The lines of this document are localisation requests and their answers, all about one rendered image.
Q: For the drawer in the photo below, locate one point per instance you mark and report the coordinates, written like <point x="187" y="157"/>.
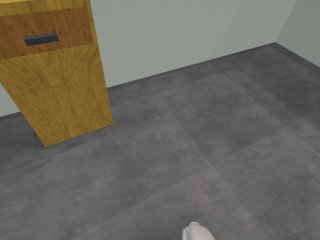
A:
<point x="71" y="26"/>

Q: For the right robot shin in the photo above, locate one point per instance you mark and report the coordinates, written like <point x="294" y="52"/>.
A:
<point x="194" y="223"/>

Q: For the cabinet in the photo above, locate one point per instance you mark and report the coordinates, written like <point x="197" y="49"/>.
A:
<point x="61" y="93"/>

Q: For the robot right thigh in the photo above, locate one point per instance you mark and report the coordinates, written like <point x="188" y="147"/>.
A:
<point x="196" y="232"/>

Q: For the handle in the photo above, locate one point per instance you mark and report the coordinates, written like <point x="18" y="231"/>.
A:
<point x="41" y="39"/>

